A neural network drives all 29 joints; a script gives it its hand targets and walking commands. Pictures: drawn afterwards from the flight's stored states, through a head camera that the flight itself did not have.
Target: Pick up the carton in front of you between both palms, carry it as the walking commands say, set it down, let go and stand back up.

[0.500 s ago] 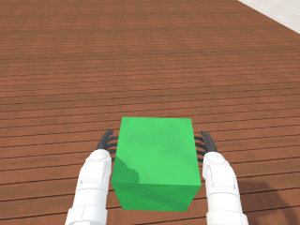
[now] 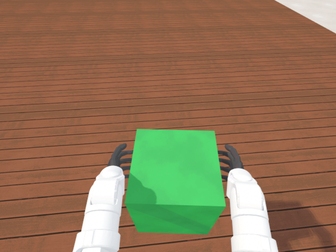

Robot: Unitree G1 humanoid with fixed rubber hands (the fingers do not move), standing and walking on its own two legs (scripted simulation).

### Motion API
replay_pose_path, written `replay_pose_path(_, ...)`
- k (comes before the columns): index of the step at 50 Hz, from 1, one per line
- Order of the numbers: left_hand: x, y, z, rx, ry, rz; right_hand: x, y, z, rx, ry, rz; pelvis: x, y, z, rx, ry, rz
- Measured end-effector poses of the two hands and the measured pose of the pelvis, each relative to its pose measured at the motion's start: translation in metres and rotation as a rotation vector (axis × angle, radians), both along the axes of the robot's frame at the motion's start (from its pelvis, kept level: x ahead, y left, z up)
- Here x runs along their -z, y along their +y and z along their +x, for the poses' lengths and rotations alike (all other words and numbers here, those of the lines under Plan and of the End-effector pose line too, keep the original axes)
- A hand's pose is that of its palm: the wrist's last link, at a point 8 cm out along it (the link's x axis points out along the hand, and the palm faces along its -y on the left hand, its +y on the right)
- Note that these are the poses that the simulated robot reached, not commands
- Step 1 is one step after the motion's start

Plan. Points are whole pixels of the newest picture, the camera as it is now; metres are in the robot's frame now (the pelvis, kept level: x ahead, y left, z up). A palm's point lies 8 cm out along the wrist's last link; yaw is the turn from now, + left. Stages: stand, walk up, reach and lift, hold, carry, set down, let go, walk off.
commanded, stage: carry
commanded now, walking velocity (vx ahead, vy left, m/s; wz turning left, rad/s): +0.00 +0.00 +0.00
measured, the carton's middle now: (174, 184) +0.32 +0.00 -0.05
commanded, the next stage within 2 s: hold in 0.24 s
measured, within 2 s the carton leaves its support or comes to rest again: neither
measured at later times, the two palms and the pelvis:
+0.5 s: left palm (116, 170) +0.29 +0.14 +0.06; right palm (241, 182) +0.28 -0.16 +0.05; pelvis -0.01 +0.01 +0.00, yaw -4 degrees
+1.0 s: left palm (112, 166) +0.31 +0.15 +0.05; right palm (235, 180) +0.28 -0.15 +0.05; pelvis +0.00 +0.03 +0.00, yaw -5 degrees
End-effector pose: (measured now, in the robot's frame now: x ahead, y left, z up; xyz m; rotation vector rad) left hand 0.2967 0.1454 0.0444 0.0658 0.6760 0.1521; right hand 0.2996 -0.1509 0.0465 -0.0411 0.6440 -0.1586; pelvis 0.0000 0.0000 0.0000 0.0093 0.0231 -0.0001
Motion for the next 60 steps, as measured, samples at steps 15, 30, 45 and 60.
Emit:
replay_pose_path(15,0.001,-0.001,-0.006,-0.003,0.004,0.004,0.003,-0.001,-0.005,-0.004,0.006,0.003,0.0,-0.001,-0.005,-0.001,0.005,0.0)
replay_pose_path(30,-0.016,-0.015,0.003,0.105,-0.03,-0.004,-0.005,-0.015,-0.029,0.101,-0.028,0.046,-0.004,0.015,-0.009,0.082,-0.156,-0.015)
replay_pose_path(45,-0.007,0.005,0.003,0.072,-0.006,-0.011,-0.008,0.004,-0.022,0.083,-0.006,0.036,-0.004,0.028,-0.008,0.091,-0.176,-0.02)
replay_pose_path(60,0.014,-0.005,0.034,0.062,0.025,-0.034,0.012,-0.002,0.008,0.149,0.016,0.059,0.004,0.034,-0.005,0.099,-0.12,-0.019)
